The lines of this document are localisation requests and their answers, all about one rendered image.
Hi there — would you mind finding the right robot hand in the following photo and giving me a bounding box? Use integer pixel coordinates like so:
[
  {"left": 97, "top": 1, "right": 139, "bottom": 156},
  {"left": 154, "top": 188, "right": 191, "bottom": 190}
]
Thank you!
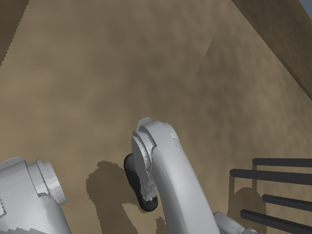
[{"left": 213, "top": 212, "right": 246, "bottom": 234}]

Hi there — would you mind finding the right robot foot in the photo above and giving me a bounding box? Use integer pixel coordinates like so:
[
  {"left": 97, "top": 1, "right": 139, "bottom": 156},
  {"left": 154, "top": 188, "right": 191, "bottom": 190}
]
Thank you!
[{"left": 124, "top": 153, "right": 158, "bottom": 212}]

